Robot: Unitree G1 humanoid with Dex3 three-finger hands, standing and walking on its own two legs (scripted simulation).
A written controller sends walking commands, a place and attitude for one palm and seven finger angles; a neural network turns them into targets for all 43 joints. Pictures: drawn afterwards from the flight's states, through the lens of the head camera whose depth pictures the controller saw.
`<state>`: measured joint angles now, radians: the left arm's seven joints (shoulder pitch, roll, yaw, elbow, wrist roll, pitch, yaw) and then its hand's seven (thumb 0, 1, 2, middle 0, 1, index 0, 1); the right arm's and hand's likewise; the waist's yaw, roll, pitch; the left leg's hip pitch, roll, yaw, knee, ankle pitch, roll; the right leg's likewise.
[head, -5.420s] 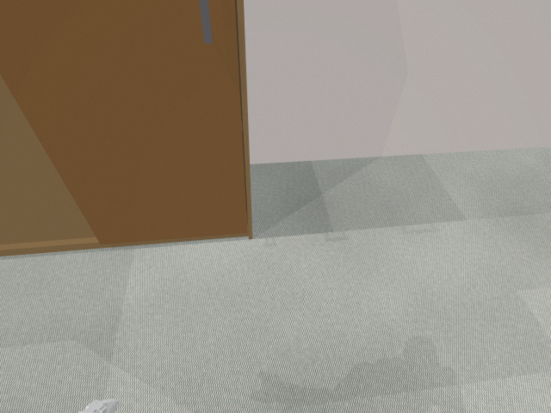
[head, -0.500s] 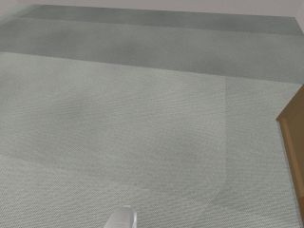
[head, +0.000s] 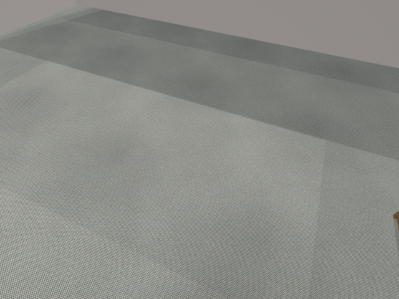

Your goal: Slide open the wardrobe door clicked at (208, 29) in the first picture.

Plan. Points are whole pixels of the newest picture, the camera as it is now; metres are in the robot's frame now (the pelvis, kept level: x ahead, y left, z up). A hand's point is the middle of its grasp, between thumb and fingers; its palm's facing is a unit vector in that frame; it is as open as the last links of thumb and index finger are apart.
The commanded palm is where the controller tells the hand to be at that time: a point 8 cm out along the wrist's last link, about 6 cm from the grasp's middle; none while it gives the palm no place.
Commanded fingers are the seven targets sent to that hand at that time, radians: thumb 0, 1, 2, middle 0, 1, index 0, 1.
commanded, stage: turn to face it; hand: right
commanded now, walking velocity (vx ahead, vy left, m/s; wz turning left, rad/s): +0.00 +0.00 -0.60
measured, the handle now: out of the picture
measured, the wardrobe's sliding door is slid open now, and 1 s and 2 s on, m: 0.00 0.00 0.00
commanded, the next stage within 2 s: none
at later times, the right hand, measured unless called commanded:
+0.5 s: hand out of the picture +0.04 -0.23 -0.15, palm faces +0.25 +0.93 -0.28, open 7.4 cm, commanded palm none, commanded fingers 0.00 -0.90 -0.90 0.20 0.30 0.20 0.30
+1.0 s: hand out of the picture -0.10 -0.17 -0.17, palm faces +0.57 +0.78 -0.25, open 7.3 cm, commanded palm none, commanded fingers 0.00 -0.90 -0.90 0.20 0.30 0.20 0.30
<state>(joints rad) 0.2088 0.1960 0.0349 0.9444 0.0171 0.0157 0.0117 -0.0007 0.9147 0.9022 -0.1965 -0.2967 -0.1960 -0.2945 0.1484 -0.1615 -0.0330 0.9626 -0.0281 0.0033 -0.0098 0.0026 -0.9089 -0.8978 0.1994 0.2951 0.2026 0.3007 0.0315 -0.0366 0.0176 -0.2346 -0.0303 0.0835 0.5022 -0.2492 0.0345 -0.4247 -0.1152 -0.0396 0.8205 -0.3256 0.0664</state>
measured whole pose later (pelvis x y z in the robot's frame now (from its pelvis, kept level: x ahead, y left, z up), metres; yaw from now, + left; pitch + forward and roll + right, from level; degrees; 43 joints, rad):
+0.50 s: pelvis +0.00 +0.00 +0.01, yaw -14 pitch +2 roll +1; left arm 0.26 0.20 0.07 0.96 0.03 0.04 0.00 0.00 0.91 0.90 -0.20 -0.30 -0.20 -0.30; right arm 0.14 -0.22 -0.08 0.95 -0.01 0.05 -0.02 0.00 -0.91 -0.90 0.19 0.29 0.20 0.30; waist 0.05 -0.04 0.07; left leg -0.35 0.02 0.00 0.77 -0.44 -0.07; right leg -0.37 0.04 0.10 0.47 -0.13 -0.02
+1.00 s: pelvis -0.01 +0.02 +0.00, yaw -34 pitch +1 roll -1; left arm 0.13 0.26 0.07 0.92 0.02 0.07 -0.03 0.01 0.91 0.90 -0.20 -0.30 -0.20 -0.29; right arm 0.25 -0.21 -0.05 0.93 -0.03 0.02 -0.01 0.00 -0.91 -0.90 0.20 0.30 0.20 0.30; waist -0.02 0.01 0.09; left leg -0.21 0.16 0.29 0.59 -0.38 -0.03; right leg -0.34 -0.05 -0.09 0.71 -0.38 0.07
